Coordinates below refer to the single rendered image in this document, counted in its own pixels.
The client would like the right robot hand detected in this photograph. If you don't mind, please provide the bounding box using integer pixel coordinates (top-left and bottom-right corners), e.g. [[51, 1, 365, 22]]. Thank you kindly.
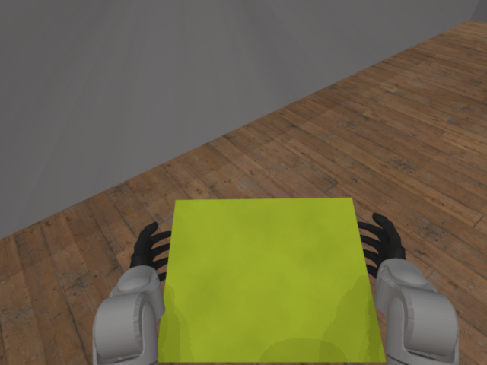
[[357, 213, 406, 278]]

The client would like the left robot hand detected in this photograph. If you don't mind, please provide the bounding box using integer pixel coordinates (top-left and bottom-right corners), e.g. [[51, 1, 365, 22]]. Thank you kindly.
[[129, 222, 172, 282]]

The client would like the robot left forearm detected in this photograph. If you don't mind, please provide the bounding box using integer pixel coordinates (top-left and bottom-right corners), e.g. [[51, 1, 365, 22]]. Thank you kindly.
[[92, 265, 165, 365]]

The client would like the carton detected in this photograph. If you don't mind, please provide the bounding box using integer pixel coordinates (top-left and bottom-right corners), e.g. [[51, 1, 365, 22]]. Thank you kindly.
[[158, 198, 386, 363]]

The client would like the robot right forearm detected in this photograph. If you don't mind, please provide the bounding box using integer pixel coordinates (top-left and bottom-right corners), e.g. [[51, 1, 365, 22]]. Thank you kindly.
[[374, 259, 459, 365]]

